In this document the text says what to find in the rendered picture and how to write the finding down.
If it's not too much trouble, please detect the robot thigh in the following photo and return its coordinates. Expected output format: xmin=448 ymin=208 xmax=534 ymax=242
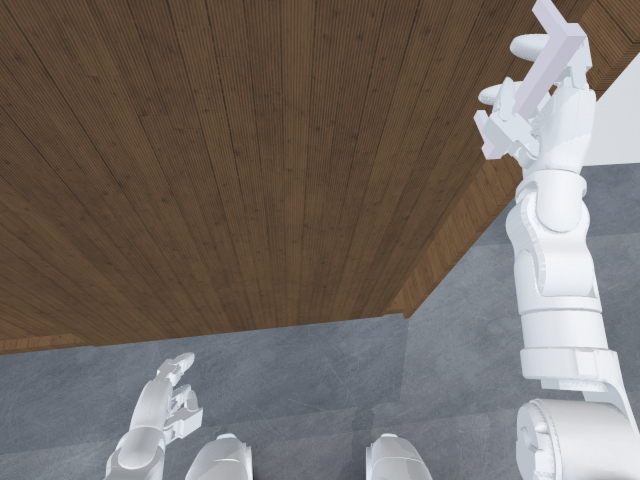
xmin=366 ymin=436 xmax=433 ymax=480
xmin=185 ymin=437 xmax=253 ymax=480

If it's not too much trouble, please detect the robot left hand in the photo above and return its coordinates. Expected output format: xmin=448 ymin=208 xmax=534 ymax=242
xmin=129 ymin=352 xmax=203 ymax=445

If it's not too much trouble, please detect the handle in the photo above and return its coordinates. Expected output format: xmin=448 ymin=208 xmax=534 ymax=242
xmin=473 ymin=0 xmax=587 ymax=160

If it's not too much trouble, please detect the right robot forearm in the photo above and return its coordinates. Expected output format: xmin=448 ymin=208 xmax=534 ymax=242
xmin=506 ymin=169 xmax=640 ymax=444

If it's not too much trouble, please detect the robot right thigh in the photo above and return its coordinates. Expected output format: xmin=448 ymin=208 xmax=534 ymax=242
xmin=366 ymin=436 xmax=433 ymax=480

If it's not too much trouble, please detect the wardrobe door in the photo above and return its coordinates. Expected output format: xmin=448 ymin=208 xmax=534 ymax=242
xmin=0 ymin=294 xmax=71 ymax=341
xmin=0 ymin=0 xmax=593 ymax=347

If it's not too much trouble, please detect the left robot forearm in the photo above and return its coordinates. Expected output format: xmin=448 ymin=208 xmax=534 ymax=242
xmin=104 ymin=427 xmax=166 ymax=480

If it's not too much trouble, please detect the right robot upper arm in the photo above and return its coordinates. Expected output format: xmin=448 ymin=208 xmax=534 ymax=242
xmin=516 ymin=398 xmax=640 ymax=480

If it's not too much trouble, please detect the robot left thigh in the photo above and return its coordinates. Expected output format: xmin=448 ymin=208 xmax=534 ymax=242
xmin=185 ymin=437 xmax=253 ymax=480

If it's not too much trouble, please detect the robot right hand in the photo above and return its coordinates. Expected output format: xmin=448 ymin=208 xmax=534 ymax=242
xmin=478 ymin=34 xmax=596 ymax=180

